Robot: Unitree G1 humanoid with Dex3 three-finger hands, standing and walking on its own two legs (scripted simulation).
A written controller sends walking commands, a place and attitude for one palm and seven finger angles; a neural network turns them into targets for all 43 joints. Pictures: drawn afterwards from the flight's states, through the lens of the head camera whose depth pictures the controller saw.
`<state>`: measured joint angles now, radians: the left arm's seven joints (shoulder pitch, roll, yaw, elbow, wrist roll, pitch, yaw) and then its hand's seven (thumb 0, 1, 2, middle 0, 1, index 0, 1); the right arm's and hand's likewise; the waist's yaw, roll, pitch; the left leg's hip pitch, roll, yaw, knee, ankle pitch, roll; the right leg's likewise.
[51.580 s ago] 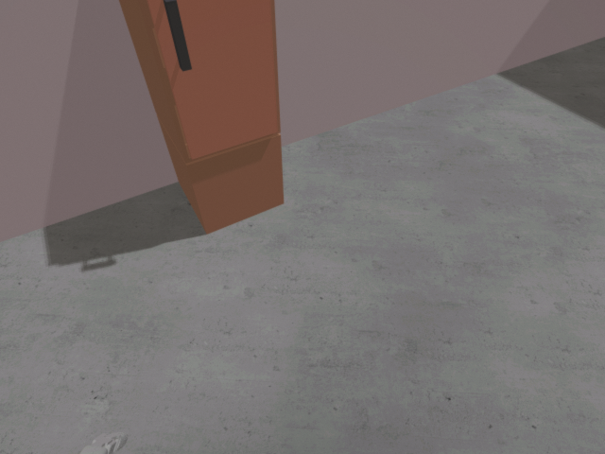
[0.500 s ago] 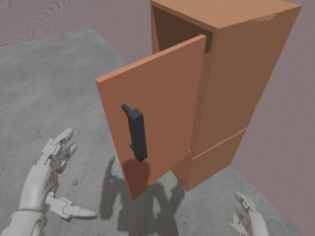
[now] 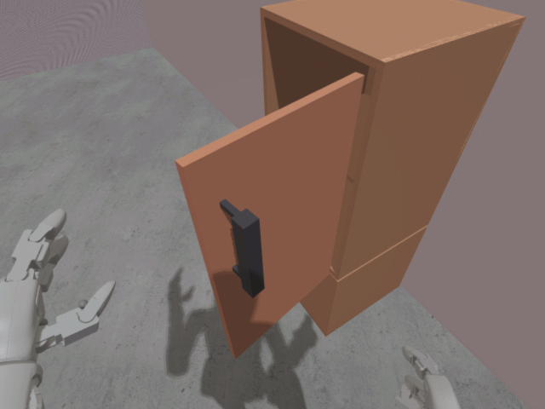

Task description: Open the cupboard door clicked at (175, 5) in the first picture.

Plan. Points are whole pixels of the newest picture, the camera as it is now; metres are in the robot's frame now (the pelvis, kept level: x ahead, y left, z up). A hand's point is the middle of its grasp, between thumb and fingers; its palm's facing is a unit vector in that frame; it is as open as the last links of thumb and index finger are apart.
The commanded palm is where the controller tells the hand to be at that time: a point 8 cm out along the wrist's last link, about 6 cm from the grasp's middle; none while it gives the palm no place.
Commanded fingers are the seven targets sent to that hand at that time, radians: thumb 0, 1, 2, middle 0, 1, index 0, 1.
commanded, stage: draw the hand back to the body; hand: left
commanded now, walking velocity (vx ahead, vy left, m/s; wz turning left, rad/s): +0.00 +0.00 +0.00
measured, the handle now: (240, 249) +0.33 +0.09 +0.07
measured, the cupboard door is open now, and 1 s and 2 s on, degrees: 100 100 100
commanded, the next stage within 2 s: step back with the hand held close in 0.50 s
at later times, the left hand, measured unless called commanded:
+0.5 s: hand (65, 309) +0.18 +0.25 +0.15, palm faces +0.45 -0.81 -0.38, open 7.5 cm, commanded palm +0.13 +0.29 +0.17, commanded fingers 0.00 0.90 0.90 -0.20 -0.30 -0.20 -0.30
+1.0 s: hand (69, 322) +0.16 +0.25 +0.14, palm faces +0.31 -0.80 -0.51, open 7.4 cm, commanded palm +0.11 +0.29 +0.17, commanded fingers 0.00 0.90 0.90 -0.20 -0.30 -0.20 -0.30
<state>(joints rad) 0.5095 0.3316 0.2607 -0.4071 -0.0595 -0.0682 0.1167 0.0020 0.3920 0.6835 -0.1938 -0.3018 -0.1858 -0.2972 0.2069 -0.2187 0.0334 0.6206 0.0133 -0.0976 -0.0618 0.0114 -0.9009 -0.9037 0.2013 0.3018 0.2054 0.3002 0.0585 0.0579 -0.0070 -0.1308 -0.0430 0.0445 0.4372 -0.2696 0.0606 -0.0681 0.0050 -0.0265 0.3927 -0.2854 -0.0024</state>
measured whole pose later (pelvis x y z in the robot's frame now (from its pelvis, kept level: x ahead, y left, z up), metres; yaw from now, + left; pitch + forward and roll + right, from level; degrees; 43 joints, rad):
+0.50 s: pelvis -0.01 -0.01 +0.00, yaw +0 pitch -4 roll -1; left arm 0.46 0.34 0.32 -0.37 -0.07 -0.07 0.11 0.01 0.89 0.90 -0.21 -0.30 -0.21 -0.30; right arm 0.20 -0.22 0.02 0.64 0.01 -0.08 -0.06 0.01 -0.90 -0.90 0.20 0.30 0.21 0.30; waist 0.07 0.06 0.02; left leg -0.10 -0.03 0.04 0.40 -0.23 0.05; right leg -0.03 0.02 -0.03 0.34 -0.24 -0.02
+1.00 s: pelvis -0.04 -0.01 +0.00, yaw -2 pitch +1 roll -1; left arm 0.57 0.41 0.37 -0.47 -0.06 -0.13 0.11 0.01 0.89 0.90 -0.22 -0.30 -0.21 -0.30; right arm 0.17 -0.24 -0.02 0.56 0.03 0.01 -0.08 0.01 -0.90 -0.90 0.20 0.30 0.20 0.30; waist 0.01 0.04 0.04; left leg -0.27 -0.01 0.07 0.46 -0.21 0.05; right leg -0.21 0.03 -0.01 0.41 -0.21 -0.01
